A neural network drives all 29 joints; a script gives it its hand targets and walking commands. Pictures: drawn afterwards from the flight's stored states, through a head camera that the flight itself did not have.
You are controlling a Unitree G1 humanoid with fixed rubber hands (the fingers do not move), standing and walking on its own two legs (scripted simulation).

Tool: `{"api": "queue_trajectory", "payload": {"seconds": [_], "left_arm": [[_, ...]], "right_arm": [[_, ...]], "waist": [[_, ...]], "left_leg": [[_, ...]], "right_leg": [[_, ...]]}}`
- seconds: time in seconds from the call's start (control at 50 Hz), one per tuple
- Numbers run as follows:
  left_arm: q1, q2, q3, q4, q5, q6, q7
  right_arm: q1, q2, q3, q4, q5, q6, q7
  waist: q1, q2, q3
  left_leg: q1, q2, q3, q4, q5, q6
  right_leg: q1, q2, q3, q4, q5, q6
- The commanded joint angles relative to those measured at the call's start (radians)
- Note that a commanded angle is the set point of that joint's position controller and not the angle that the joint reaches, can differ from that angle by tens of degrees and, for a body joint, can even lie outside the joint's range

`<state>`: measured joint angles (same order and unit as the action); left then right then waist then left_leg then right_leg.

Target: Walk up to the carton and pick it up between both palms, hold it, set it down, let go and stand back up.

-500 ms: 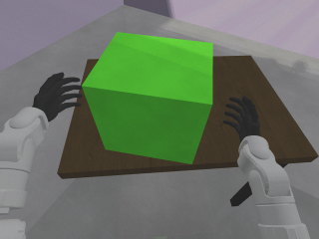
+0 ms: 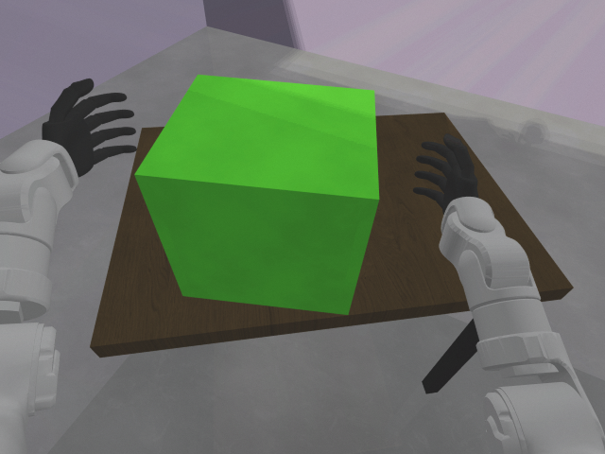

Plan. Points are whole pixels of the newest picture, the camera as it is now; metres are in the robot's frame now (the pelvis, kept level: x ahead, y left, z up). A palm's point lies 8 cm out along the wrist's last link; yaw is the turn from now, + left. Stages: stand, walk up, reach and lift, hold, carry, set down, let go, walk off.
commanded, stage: reach and lift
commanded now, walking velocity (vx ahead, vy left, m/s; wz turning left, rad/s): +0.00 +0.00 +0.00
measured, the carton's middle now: (274, 197) +0.50 +0.00 +0.04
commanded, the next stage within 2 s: none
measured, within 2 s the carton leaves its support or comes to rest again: neither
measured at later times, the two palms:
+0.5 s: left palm (89, 98) +0.48 +0.21 +0.24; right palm (468, 152) +0.39 -0.24 +0.20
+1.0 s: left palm (86, 106) +0.48 +0.22 +0.23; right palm (478, 156) +0.39 -0.25 +0.20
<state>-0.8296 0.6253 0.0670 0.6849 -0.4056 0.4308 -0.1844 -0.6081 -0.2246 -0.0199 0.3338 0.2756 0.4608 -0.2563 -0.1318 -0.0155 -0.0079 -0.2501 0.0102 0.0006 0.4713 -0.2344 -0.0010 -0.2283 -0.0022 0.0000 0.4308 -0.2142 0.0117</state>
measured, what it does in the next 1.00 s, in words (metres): stands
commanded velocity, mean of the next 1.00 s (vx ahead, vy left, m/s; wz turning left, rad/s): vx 0.00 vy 0.00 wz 0.00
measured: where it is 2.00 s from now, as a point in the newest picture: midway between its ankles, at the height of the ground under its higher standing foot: outside the picture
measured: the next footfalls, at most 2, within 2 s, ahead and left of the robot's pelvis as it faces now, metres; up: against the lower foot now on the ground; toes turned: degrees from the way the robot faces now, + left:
none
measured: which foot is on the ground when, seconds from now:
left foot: down 0.00-1.00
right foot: down 0.00-1.00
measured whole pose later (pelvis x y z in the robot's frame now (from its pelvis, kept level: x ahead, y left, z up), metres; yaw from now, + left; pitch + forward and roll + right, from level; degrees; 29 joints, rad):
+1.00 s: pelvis +0.00 +0.00 +0.00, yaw +0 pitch +1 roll -1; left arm -1.28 0.63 -0.24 1.54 -0.44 0.02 -0.16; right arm -1.07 -0.23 -0.02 1.09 0.30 0.20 -0.18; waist -0.22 -0.02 -0.03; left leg -0.26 0.01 0.00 0.47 -0.23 0.00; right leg -0.23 0.00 0.00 0.43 -0.21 0.01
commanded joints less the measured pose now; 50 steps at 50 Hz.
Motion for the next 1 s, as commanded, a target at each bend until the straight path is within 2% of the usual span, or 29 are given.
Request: {"api": "queue_trajectory", "payload": {"seconds": [0.0,0.16,0.52,0.6,0.76,0.86,0.98], "left_arm": [[-0.558,0.291,-0.013,0.035,0.029,-0.093,0.014],[-0.707,0.263,-0.108,0.228,0.005,-0.160,0.011],[-0.943,0.185,-0.265,0.618,-0.079,-0.331,0.030],[-0.990,0.181,-0.292,0.663,-0.105,-0.356,0.038],[-0.928,0.132,-0.328,0.773,-0.114,-0.404,0.028],[-0.895,0.093,-0.369,0.782,-0.139,-0.456,0.024],[-0.833,0.057,-0.401,0.863,-0.139,-0.508,0.014]], "right_arm": [[-0.474,-0.189,-0.141,-0.046,0.034,-0.073,0.028],[-0.627,-0.202,-0.141,0.127,0.030,-0.112,0.044],[-0.900,-0.207,-0.093,0.453,0.055,-0.215,0.069],[-0.954,-0.215,-0.095,0.495,0.059,-0.228,0.075],[-0.910,-0.183,-0.049,0.602,0.063,-0.255,0.086],[-0.884,-0.163,-0.026,0.596,0.070,-0.301,0.095],[-0.828,-0.140,0.014,0.663,0.080,-0.345,0.103]], "waist": [[-0.026,0.097,-0.468],[-0.048,0.109,-0.471],[-0.089,0.112,-0.525],[-0.098,0.121,-0.543],[-0.098,0.115,-0.475],[-0.095,0.120,-0.488],[-0.085,0.114,-0.436]], "left_leg": [[0.126,-0.007,0.003,-0.091,0.261,-0.026],[0.146,-0.004,-0.006,-0.078,0.246,-0.027],[0.128,-0.005,-0.027,-0.060,0.239,-0.022],[0.125,-0.003,-0.031,-0.061,0.232,-0.019],[0.101,-0.002,-0.035,-0.060,0.208,-0.002],[0.103,0.005,-0.037,-0.050,0.214,0.000],[0.075,0.009,-0.040,-0.044,0.202,0.005]], "right_leg": [[0.231,0.010,-0.011,-0.074,0.439,-0.012],[0.163,0.015,-0.031,-0.087,0.398,-0.014],[0.047,0.003,-0.055,-0.071,0.436,-0.010],[0.007,0.002,-0.061,-0.067,0.418,-0.011],[-0.039,-0.003,-0.061,-0.063,0.402,-0.011],[-0.078,0.000,-0.064,-0.058,0.379,-0.013],[-0.124,-0.003,-0.063,-0.055,0.335,-0.016]]}}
